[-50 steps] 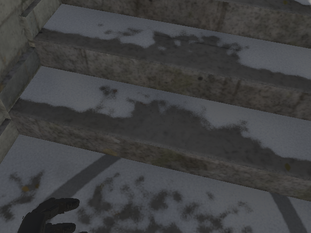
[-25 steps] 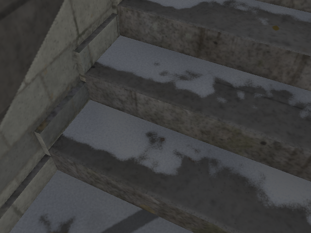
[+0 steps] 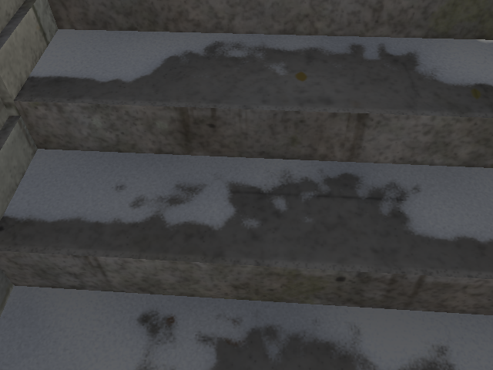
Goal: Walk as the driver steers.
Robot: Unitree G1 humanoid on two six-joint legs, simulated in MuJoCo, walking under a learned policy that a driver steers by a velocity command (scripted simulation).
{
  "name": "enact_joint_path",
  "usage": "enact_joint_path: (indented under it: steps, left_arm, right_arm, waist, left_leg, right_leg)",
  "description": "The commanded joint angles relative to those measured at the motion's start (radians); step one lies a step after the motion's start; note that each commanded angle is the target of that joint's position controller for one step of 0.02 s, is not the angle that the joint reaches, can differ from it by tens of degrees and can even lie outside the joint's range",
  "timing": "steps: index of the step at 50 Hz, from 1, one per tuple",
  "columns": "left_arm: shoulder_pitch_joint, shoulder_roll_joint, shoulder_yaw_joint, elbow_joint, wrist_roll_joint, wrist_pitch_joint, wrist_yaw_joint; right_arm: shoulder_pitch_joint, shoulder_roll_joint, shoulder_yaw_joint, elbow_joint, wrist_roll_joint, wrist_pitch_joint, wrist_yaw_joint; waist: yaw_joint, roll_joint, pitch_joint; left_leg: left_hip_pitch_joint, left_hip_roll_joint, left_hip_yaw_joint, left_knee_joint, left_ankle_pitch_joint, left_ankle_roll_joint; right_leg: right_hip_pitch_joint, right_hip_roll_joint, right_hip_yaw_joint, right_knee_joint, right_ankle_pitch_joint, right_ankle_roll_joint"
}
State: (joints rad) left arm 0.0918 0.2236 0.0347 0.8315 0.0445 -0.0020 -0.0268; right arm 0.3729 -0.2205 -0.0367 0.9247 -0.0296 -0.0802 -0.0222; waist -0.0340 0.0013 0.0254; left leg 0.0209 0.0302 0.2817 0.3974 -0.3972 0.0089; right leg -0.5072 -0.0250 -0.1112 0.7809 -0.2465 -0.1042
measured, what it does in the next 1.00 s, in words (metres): climbs, turning right: right foot, then left foot 0.17 m higher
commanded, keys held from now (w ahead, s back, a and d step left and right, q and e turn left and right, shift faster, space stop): w+e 0.40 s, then e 0.26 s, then s+e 0.24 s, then s+q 0.10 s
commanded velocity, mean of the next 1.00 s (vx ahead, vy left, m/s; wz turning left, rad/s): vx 0.27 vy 0.00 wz -0.56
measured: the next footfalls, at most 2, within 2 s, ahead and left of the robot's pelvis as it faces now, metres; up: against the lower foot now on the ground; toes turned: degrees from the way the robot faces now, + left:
right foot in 0.04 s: +0.11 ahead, -0.07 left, +0.00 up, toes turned -6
left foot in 0.50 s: +0.44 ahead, +0.02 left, +0.17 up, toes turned -16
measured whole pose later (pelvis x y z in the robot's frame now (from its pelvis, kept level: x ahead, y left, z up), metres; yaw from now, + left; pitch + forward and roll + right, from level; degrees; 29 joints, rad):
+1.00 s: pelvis +0.36 -0.08 +0.17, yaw -34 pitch +2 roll +1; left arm 0.10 0.22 0.04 0.67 0.02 0.02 -0.04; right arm 0.21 -0.22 -0.06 0.73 -0.01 -0.02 -0.04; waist -0.04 -0.02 -0.01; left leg -0.24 0.11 0.30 0.55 -0.32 0.00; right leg -0.45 -0.03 -0.05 0.64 -0.17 0.03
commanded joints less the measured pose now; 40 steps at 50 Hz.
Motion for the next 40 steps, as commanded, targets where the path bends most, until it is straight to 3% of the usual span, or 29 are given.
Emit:
enact_joint_path:
  steps: [1,2,3,4,5,6,8,10,11,13,14,16,17,20,21,22,24,25,26,27,28,29,30,31,33,34,36,37,40]
  left_arm:
    - [0.324,0.070,0.036,0.027,-0.013,-0.028,0.019]
    - [0.432,0.154,0.065,0.062,0.000,-0.036,0.028]
    - [0.347,0.297,0.089,0.054,-0.006,-0.037,0.032]
    - [0.356,0.329,0.102,0.020,-0.035,-0.024,0.034]
    - [0.285,0.267,0.092,0.007,-0.040,-0.011,0.040]
    - [0.234,0.178,0.065,0.008,-0.045,-0.004,0.042]
    - [0.205,0.101,0.033,0.008,-0.042,-0.015,0.047]
    - [0.277,0.121,0.027,0.033,-0.024,-0.038,0.043]
    - [0.345,0.138,0.032,0.059,-0.018,-0.051,0.035]
    - [0.386,0.134,0.023,0.091,-0.020,-0.065,0.030]
    - [0.405,0.121,0.014,0.109,-0.012,-0.069,0.028]
    - [0.417,0.116,0.003,0.128,-0.017,-0.072,0.035]
    - [0.440,0.105,0.000,0.150,-0.035,-0.068,0.042]
    - [0.450,0.134,0.012,0.134,-0.042,-0.037,0.099]
    - [0.396,0.129,0.015,0.089,-0.049,-0.030,0.099]
    - [0.333,0.140,0.026,0.054,-0.042,-0.033,0.096]
    - [0.253,0.278,0.080,0.003,-0.058,-0.072,0.074]
    - [0.179,0.276,0.097,-0.020,-0.077,-0.100,0.051]
    - [0.145,0.094,0.072,-0.122,-0.082,-0.114,0.014]
    - [0.236,0.105,0.076,-0.133,-0.003,-0.116,-0.003]
    - [0.231,0.042,0.064,-0.144,0.009,-0.083,-0.006]
    - [0.204,0.014,0.049,-0.147,0.027,-0.047,0.006]
    - [0.223,0.016,0.016,-0.090,-0.058,-0.044,-0.037]
    - [0.250,0.035,0.016,-0.103,-0.039,-0.050,-0.045]
    - [0.251,-0.037,-0.016,-0.097,-0.006,-0.054,-0.052]
    - [0.220,0.032,-0.006,-0.111,0.004,-0.047,-0.053]
    - [0.110,0.063,0.001,-0.134,-0.028,-0.047,-0.056]
    - [0.060,0.065,-0.004,-0.153,-0.035,-0.042,-0.064]
    - [0.055,0.120,0.011,-0.157,-0.015,-0.050,-0.064]
  right_arm:
    - [-0.173,-0.205,-0.043,-0.109,0.032,0.010,0.008]
    - [-0.252,-0.177,-0.036,-0.139,0.042,0.008,0.016]
    - [-0.184,-0.020,0.000,-0.169,0.011,-0.004,0.019]
    - [-0.081,-0.042,0.005,-0.190,-0.010,-0.001,0.018]
    - [-0.142,-0.058,0.004,-0.197,-0.019,-0.001,0.016]
    - [-0.182,-0.065,0.001,-0.209,-0.028,-0.003,0.022]
    - [-0.182,-0.035,0.010,-0.230,-0.039,0.024,0.035]
    - [-0.275,0.026,0.037,-0.304,-0.034,0.055,0.035]
    - [-0.320,0.070,0.051,-0.342,-0.027,0.063,0.016]
    - [-0.418,0.084,0.073,-0.424,-0.030,0.060,-0.001]
    - [-0.481,0.097,0.083,-0.460,-0.033,0.052,-0.007]
    - [-0.550,0.094,0.096,-0.517,-0.030,0.045,-0.003]
    - [-0.609,0.112,0.113,-0.561,-0.040,0.051,0.001]
    - [-0.673,0.109,0.125,-0.630,-0.040,0.071,0.015]
    - [-0.583,0.091,0.115,-0.588,-0.023,0.070,0.021]
    - [-0.391,0.084,0.104,-0.520,-0.005,0.074,0.004]
    - [-0.080,-0.047,0.042,-0.426,0.022,0.075,-0.015]
    - [0.022,-0.093,0.018,-0.376,-0.002,0.058,-0.016]
    - [0.042,-0.212,-0.014,-0.346,-0.034,0.045,-0.031]
    - [-0.084,-0.163,-0.020,-0.378,-0.005,0.063,-0.044]
    - [-0.169,-0.088,-0.009,-0.358,0.008,0.068,-0.052]
    - [-0.223,0.005,0.003,-0.316,0.000,0.070,-0.054]
    - [-0.181,0.101,0.058,-0.244,-0.028,0.011,0.039]
    - [-0.208,0.122,0.051,-0.177,-0.025,-0.009,0.055]
    - [-0.282,0.129,0.042,-0.132,-0.010,-0.025,0.029]
    - [-0.254,0.121,0.041,-0.124,-0.017,-0.025,0.029]
    - [-0.269,0.009,0.012,-0.141,-0.035,-0.040,0.030]
    - [-0.258,-0.011,0.005,-0.141,-0.038,-0.039,0.035]
    - [-0.320,-0.089,-0.009,-0.201,-0.037,-0.078,0.027]
  waist:
    - [0.212,0.066,-0.176]
    - [0.284,-0.026,-0.155]
    - [0.128,-0.260,-0.076]
    - [0.113,-0.156,-0.278]
    - [0.089,-0.057,-0.149]
    - [0.053,-0.015,-0.011]
    - [0.005,-0.002,0.034]
    - [0.029,-0.043,0.035]
    - [0.052,-0.069,-0.005]
    - [0.051,-0.028,0.027]
    - [0.067,-0.058,0.044]
    - [0.066,-0.035,0.061]
    - [0.074,-0.021,0.064]
    - [0.102,-0.058,-0.032]
    - [0.066,-0.032,-0.074]
    - [-0.027,-0.121,-0.227]
    - [-0.164,-0.202,-0.419]
    - [-0.226,-0.108,-0.459]
    - [-0.168,0.386,-0.488]
    - [-0.085,0.323,-0.560]
    - [0.016,0.171,-0.396]
    - [0.059,0.009,-0.155]
    - [-0.024,0.063,0.000]
    - [0.058,0.029,-0.071]
    - [0.103,0.009,-0.084]
    - [0.101,-0.032,-0.179]
    - [0.076,0.018,-0.179]
    - [0.058,0.016,-0.192]
    - [0.072,0.054,-0.203]
  left_leg:
    - [-0.137,0.217,-0.033,0.460,1.180,0.089]
    - [-0.372,0.131,-0.052,0.796,0.701,0.038]
    - [-0.728,-0.018,-0.113,1.199,-0.065,-0.017]
    - [-0.765,-0.024,-0.296,1.258,-0.010,-0.022]
    - [-0.844,0.012,-0.298,1.294,0.048,-0.037]
    - [-0.914,0.034,-0.281,1.306,0.069,-0.032]
    - [-0.954,0.057,-0.283,1.345,0.100,-0.029]
    - [-1.094,0.022,-0.217,1.569,0.065,-0.024]
    - [-1.233,0.004,-0.211,1.802,-0.010,-0.006]
    - [-1.385,0.024,-0.242,1.821,-0.066,0.022]
    - [-1.473,0.018,-0.233,1.896,-0.099,0.037]
    - [-1.499,0.023,-0.219,1.789,-0.112,0.037]
    - [-1.446,0.035,-0.206,1.628,-0.106,0.035]
    - [-1.124,0.016,-0.151,1.241,-0.115,0.023]
    - [-0.887,-0.015,-0.117,1.016,-0.081,0.039]
    - [-0.562,-0.096,-0.112,0.920,-0.015,0.063]
    - [-0.329,-0.114,-0.216,0.718,0.044,0.081]
    - [-0.164,-0.061,-0.311,0.533,0.120,0.115]
    - [0.042,0.317,-0.896,0.207,0.679,0.308]
    - [-0.034,0.398,-1.154,0.114,0.888,0.392]
    - [-0.172,0.364,-0.992,0.136,0.540,0.353]
    - [-0.342,0.329,-0.859,0.157,0.224,0.295]
    - [-0.503,0.283,-0.774,0.068,0.250,0.341]
    - [-0.484,0.264,-0.683,0.062,0.295,0.299]
    - [-0.489,0.175,-0.478,-0.002,0.203,0.228]
    - [-0.402,0.185,-0.440,0.001,0.247,0.229]
    - [-0.454,0.157,-0.271,-0.060,0.335,0.230]
    - [-0.430,0.191,-0.259,-0.087,0.397,0.244]
    - [-0.424,0.229,-0.155,-0.117,0.785,0.246]
  right_leg:
    - [0.407,0.107,-0.049,-0.199,0.121,-0.065]
    - [0.577,0.054,0.067,-0.346,0.219,-0.087]
    - [0.638,-0.208,0.450,-0.307,0.873,-0.133]
    - [0.676,-0.339,0.689,-0.443,0.682,-0.307]
    - [0.556,-0.323,0.664,-0.505,0.255,-0.321]
    - [0.424,-0.256,0.603,-0.526,0.020,-0.268]
    - [0.283,-0.148,0.488,-0.497,0.018,-0.198]
    - [0.255,-0.137,0.487,-0.488,0.165,-0.180]
    - [0.328,-0.171,0.529,-0.489,0.162,-0.206]
    - [0.331,-0.156,0.519,-0.508,-0.008,-0.171]
    - [0.349,-0.152,0.535,-0.515,-0.034,-0.164]
    - [0.333,-0.121,0.513,-0.558,-0.102,-0.137]
    - [0.290,-0.077,0.493,-0.579,-0.076,-0.120]
    - [0.339,-0.115,0.465,-0.777,0.429,-0.173]
    - [0.331,-0.075,0.354,-0.731,0.783,-0.143]
    - [0.309,-0.054,0.249,-0.577,1.447,-0.111]
    - [0.499,-0.133,0.321,-0.231,1.854,-0.059]
    - [0.427,-0.085,0.295,0.032,1.651,-0.033]
    - [-0.005,0.235,0.240,0.595,0.221,0.062]
    - [-0.079,0.238,0.362,1.016,-0.088,0.071]
    - [-0.164,0.172,0.341,1.021,-0.072,0.073]
    - [-0.262,0.104,0.245,1.002,-0.043,0.064]
    - [-0.391,0.122,0.439,1.123,0.068,-0.017]
    - [-0.390,0.074,0.404,1.071,0.084,-0.038]
    - [-0.439,0.043,0.385,0.942,0.038,-0.066]
    - [-0.460,0.014,0.357,0.843,0.116,-0.033]
    - [-0.404,0.007,0.250,0.830,0.091,0.041]
    - [-0.425,-0.011,0.220,0.828,0.034,0.089]
    - [-0.281,-0.027,0.172,0.853,0.062,0.151]
Keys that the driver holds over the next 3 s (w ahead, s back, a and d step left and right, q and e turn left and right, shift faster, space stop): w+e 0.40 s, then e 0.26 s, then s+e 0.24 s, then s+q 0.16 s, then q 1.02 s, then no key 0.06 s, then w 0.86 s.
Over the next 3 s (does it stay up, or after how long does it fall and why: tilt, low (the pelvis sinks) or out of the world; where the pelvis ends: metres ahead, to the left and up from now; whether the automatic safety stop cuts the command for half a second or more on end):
stays up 0.69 -0.02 0.28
